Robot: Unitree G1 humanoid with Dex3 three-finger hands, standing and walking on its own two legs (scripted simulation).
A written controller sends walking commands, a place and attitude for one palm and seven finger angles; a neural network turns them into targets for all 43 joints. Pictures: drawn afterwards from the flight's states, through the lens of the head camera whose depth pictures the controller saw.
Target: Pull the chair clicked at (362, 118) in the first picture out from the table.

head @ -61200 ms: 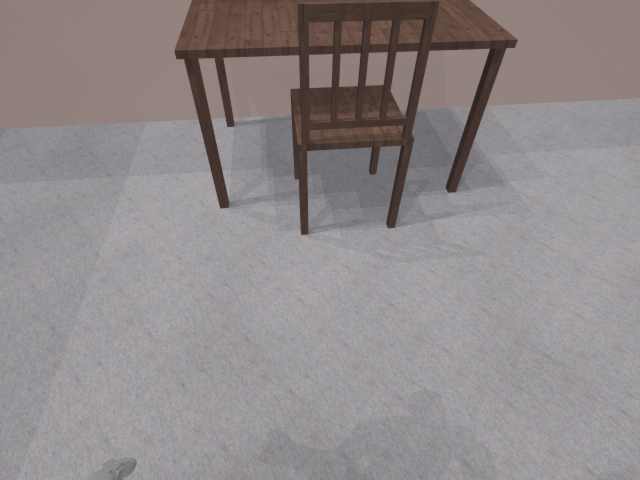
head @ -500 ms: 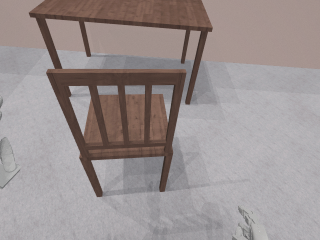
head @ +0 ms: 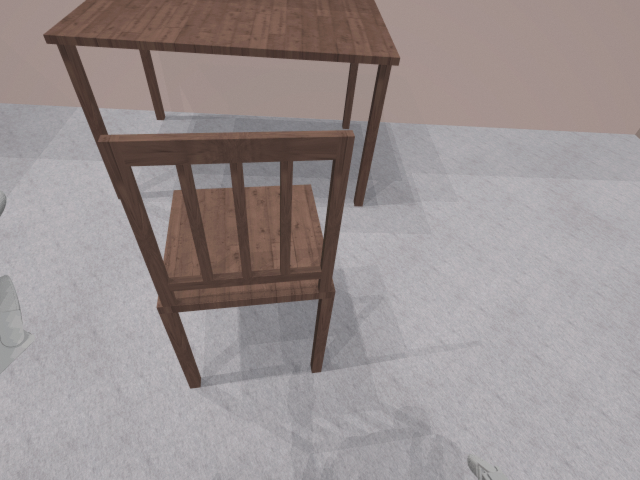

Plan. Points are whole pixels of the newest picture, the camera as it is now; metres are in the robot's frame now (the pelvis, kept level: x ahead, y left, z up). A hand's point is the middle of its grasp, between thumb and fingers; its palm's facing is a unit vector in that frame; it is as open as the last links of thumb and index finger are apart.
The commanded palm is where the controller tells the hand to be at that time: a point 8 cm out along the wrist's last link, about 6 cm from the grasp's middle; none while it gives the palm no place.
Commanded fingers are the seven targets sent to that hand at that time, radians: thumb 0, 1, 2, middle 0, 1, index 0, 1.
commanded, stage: stop stepping back and stand still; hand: left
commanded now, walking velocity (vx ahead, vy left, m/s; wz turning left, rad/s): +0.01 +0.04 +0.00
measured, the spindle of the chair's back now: (242, 225) +0.58 +0.18 -0.07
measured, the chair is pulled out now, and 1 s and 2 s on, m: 0.66 0.66 0.66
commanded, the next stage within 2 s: let the arm hang, fingers relaxed in 0.44 s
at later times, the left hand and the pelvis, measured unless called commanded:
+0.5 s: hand (100, 321) +0.22 +0.22 +0.16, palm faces +0.30 -0.78 -0.54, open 7.4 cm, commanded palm +0.15 +0.27 +0.17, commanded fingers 0.00 0.90 0.90 -0.20 -0.30 -0.20 -0.30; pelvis +0.01 -0.02 +0.00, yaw -1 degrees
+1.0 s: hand out of the picture -0.06 +0.17 -0.18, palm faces +0.05 -0.97 -0.22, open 7.1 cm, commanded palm none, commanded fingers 0.00 0.90 0.90 -0.20 -0.30 -0.20 -0.30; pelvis -0.04 -0.02 -0.01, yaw +2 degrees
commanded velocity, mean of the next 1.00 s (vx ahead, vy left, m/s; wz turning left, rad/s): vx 0.00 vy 0.00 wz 0.00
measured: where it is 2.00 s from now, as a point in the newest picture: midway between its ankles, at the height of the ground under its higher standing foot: outside the picture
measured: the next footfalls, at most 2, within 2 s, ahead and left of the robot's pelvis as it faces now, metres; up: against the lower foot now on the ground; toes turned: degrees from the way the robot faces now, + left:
right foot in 0.04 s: +0.00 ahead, -0.13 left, +0.00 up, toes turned -7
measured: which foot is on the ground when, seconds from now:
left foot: down 0.00-1.00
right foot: up 0.00-0.02, down 0.04-1.00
